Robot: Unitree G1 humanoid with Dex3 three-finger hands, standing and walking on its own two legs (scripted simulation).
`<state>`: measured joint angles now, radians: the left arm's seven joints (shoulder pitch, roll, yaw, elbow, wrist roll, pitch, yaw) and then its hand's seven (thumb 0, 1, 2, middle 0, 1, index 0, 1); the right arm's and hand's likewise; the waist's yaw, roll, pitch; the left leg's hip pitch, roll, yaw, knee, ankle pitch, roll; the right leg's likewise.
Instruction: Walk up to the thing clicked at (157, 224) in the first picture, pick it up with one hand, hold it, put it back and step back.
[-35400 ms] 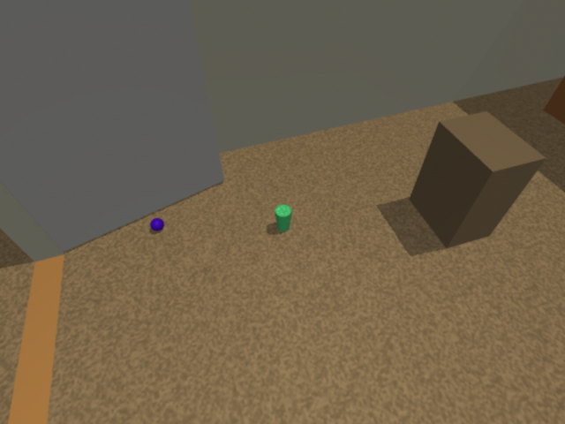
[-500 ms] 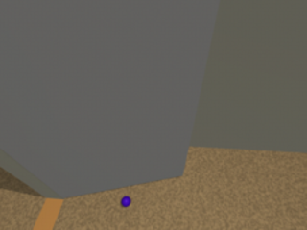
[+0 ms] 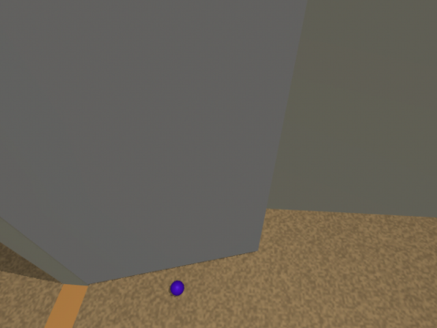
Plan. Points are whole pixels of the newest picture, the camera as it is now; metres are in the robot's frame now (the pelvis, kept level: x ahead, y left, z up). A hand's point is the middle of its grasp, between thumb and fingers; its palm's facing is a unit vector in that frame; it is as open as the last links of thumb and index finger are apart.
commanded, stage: stand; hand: left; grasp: from above
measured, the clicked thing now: (177, 288) +0.40 +0.24 -0.75
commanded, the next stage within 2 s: step back in 0.02 s
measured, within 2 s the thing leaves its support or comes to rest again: neither
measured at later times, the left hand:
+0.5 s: hand out of the picture +0.07 +0.31 -0.18, palm faces -0.05 -0.93 -0.36, open 7.4 cm
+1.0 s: hand out of the picture -0.05 +0.30 -0.15, palm faces -0.05 -0.91 -0.40, open 7.4 cm
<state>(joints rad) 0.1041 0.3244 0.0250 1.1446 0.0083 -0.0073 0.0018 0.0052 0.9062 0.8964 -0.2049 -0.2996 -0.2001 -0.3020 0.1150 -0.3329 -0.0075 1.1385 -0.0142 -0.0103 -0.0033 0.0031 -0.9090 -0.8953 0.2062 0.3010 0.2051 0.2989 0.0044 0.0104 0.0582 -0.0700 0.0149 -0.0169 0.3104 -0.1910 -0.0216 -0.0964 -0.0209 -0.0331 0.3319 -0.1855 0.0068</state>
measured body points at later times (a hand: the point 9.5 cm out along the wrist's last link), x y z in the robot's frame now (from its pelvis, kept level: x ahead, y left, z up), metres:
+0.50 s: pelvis -0.08 +0.05 -0.02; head +0.00 +0.08 +0.42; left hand +0.07 +0.36 -0.16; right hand -0.02 -0.27 -0.12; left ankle -0.07 +0.14 -0.75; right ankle -0.08 -0.09 -0.68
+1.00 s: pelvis -0.19 +0.04 -0.02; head -0.13 +0.03 +0.43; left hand -0.05 +0.34 -0.12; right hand -0.11 -0.28 -0.14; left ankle -0.22 +0.18 -0.69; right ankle -0.14 -0.07 -0.75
